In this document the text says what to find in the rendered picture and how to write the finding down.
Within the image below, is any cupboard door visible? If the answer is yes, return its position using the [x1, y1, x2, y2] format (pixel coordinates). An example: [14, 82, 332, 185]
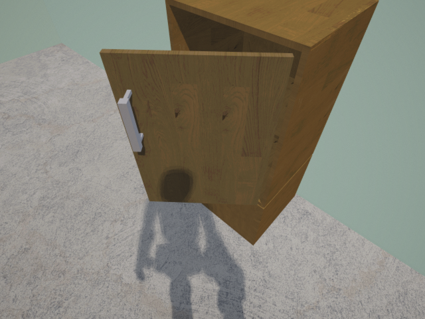
[100, 49, 294, 205]

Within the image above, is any handle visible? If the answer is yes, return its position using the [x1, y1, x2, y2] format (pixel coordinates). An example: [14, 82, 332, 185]
[118, 90, 143, 152]

